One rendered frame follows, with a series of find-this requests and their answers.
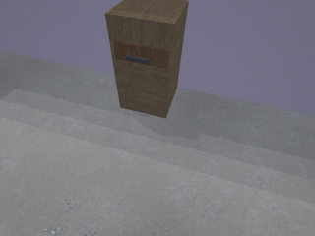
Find left robot hand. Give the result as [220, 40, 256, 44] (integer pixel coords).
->
[38, 224, 64, 236]

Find cabinet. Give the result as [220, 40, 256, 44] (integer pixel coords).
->
[105, 0, 189, 119]

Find handle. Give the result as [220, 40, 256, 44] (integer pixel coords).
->
[126, 53, 151, 65]

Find drawer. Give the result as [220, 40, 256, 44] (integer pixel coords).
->
[112, 40, 169, 70]

